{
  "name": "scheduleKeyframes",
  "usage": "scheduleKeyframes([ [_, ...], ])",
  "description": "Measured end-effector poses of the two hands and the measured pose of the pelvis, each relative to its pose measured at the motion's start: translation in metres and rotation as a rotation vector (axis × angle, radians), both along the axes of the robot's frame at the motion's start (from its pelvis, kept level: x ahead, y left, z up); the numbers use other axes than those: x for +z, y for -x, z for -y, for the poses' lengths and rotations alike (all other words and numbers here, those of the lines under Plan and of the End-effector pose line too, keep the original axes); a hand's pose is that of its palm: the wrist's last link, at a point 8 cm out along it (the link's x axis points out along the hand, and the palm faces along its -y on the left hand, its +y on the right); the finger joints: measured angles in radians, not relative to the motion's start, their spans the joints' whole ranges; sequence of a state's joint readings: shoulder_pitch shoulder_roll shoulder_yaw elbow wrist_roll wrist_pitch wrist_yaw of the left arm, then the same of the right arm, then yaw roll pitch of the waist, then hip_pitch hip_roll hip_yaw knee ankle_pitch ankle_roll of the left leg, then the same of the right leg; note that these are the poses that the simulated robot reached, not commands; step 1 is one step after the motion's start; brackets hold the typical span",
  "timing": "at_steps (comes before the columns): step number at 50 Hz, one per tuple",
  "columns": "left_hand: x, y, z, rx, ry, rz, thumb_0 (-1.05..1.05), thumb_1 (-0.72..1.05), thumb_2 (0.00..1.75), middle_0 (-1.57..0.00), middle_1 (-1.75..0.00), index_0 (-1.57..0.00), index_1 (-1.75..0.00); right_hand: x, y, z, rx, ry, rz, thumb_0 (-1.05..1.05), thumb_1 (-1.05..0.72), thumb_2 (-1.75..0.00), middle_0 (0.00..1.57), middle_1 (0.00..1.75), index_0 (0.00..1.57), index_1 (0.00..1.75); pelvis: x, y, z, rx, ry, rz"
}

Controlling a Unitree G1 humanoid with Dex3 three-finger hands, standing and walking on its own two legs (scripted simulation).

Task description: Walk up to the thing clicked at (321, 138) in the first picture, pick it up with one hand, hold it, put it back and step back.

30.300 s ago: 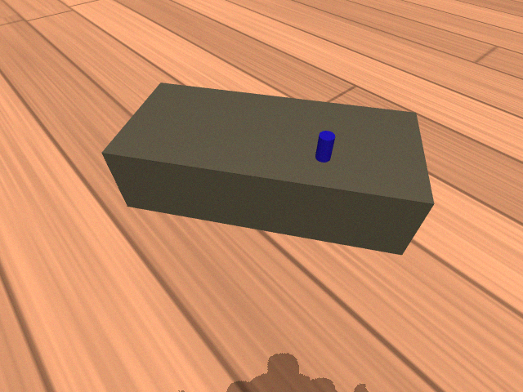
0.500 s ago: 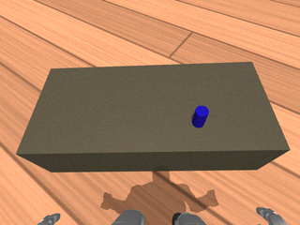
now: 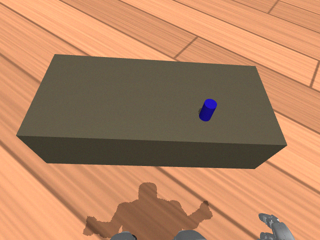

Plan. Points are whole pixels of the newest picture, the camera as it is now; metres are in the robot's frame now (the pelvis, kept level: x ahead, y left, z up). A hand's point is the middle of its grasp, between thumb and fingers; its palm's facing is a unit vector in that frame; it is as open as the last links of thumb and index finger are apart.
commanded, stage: step back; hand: right
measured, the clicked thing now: (207, 110) +0.73 -0.27 -0.35
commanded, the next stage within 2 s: none
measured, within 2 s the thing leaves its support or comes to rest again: neither
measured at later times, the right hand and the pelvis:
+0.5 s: hand out of the picture -0.08 -0.25 -0.16, palm faces -0.05 +0.91 -0.41, open 7.4 cm; pelvis -0.15 +0.01 -0.01, yaw +0 degrees
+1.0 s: hand out of the picture -0.19 -0.29 -0.15, palm faces +0.02 +0.92 -0.39, open 7.4 cm; pelvis -0.30 -0.02 +0.00, yaw -3 degrees
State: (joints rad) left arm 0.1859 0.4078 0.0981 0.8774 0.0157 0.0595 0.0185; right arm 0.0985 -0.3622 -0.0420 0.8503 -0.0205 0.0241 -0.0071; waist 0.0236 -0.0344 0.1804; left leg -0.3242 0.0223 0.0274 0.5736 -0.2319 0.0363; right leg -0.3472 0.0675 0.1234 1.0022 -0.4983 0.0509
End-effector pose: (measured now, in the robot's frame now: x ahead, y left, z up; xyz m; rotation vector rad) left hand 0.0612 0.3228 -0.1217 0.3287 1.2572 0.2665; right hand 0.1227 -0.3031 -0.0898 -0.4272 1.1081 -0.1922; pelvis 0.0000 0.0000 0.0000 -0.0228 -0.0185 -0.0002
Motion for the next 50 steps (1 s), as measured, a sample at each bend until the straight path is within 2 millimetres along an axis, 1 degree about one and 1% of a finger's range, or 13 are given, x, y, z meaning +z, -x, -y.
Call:
scheduleKeyframes([
  [5,-0.003,0.03,0.015,-0.048,-0.017,-0.023,0.01,0.91,0.89,-0.2,-0.29,-0.2,-0.3,-0.02,0.021,0.012,-0.023,-0.039,0.06,0.0,-0.9,-0.9,0.2,0.3,0.21,0.3,-0.013,0.033,0.007,-0.04,-0.013,0.02],
  [8,0.006,0.047,0.028,-0.063,-0.009,-0.008,0.01,0.91,0.89,-0.2,-0.29,-0.2,-0.3,-0.03,0.044,0.015,-0.061,-0.069,0.047,0.0,-0.9,-0.9,0.2,0.3,0.21,0.3,-0.011,0.049,0.01,-0.022,0.012,0.033],
  [11,0.018,0.058,0.032,-0.071,-0.013,0.016,0.01,0.9,0.89,-0.2,-0.3,-0.2,-0.3,-0.029,0.073,0.013,-0.083,-0.092,0.005,0.0,-0.9,-0.9,0.2,0.3,0.2,0.3,-0.003,0.062,0.011,-0.048,-0.042,0.025],
  [18,0.031,0.048,0.021,-0.107,-0.042,0.134,0.01,0.9,0.89,-0.21,-0.3,-0.21,-0.3,-0.031,0.147,0.012,-0.095,-0.054,-0.09,0.0,-0.9,-0.9,0.2,0.3,0.2,0.3,-0.002,0.099,0.0,-0.013,-0.04,-0.012],
  [22,0.018,0.046,0.006,-0.116,-0.031,0.219,0.01,0.9,0.89,-0.2,-0.3,-0.21,-0.3,-0.035,0.183,0.003,-0.075,-0.01,-0.127,0.0,-0.9,-0.9,0.2,0.3,0.2,0.3,-0.014,0.127,-0.011,0.032,-0.022,-0.001],
  [24,0.011,0.052,0.001,-0.107,-0.015,0.231,0.01,0.9,0.89,-0.2,-0.3,-0.2,-0.3,-0.031,0.2,-0.005,-0.075,-0.005,-0.137,0.0,-0.9,-0.9,0.2,0.3,0.2,0.3,-0.015,0.142,-0.013,0.011,-0.061,0.026],
  [29,0.008,0.087,0.004,-0.086,0.034,0.177,0.01,0.91,0.89,-0.2,-0.29,-0.2,-0.3,-0.007,0.229,-0.013,-0.073,0.002,-0.115,0.0,-0.9,-0.9,0.2,0.3,0.21,0.3,-0.001,0.165,-0.015,0.015,0.003,0.015],
  [35,0.001,0.143,0.008,-0.096,0.044,0.11,0.01,0.91,0.89,-0.2,-0.3,-0.2,-0.3,0.007,0.238,0.0,-0.065,0.035,-0.029,0.0,-0.9,-0.9,0.21,0.3,0.21,0.3,0.001,0.201,-0.009,-0.029,0.008,-0.002],
  [38,-0.004,0.171,0.012,-0.115,0.032,0.069,0.01,0.91,0.89,-0.2,-0.3,-0.2,-0.3,0.004,0.245,0.011,-0.054,0.039,0.017,0.0,-0.9,-0.9,0.21,0.3,0.21,0.3,-0.004,0.223,-0.003,-0.056,-0.003,0.0],
  [42,-0.008,0.21,0.024,-0.129,0.007,0.033,0.01,0.91,0.89,-0.2,-0.29,-0.2,-0.3,-0.011,0.261,0.031,-0.058,0.022,0.063,0.0,-0.9,-0.9,0.2,0.3,0.21,0.3,-0.016,0.254,0.009,-0.079,-0.001,0.013],
  [44,-0.003,0.232,0.032,-0.122,0.009,0.025,0.01,0.91,0.89,-0.2,-0.29,-0.2,-0.3,-0.018,0.273,0.036,-0.073,0.006,0.063,0.0,-0.9,-0.9,0.2,0.3,0.21,0.3,-0.016,0.267,0.013,-0.054,0.024,0.025],
  [47,0.01,0.262,0.036,-0.104,0.001,0.023,0.01,0.9,0.89,-0.2,-0.3,-0.2,-0.3,-0.02,0.296,0.035,-0.087,-0.018,0.038,0.0,-0.9,-0.9,0.2,0.3,0.2,0.3,-0.009,0.282,0.017,-0.067,-0.033,0.017],
  [50,0.02,0.28,0.034,-0.087,-0.018,0.025,0.01,0.9,0.89,-0.21,-0.3,-0.21,-0.3,-0.02,0.321,0.032,-0.084,-0.035,0.01,0.0,-0.9,-0.9,0.2,0.3,0.2,0.3,-0.003,0.296,0.016,-0.054,-0.052,0.001],
])
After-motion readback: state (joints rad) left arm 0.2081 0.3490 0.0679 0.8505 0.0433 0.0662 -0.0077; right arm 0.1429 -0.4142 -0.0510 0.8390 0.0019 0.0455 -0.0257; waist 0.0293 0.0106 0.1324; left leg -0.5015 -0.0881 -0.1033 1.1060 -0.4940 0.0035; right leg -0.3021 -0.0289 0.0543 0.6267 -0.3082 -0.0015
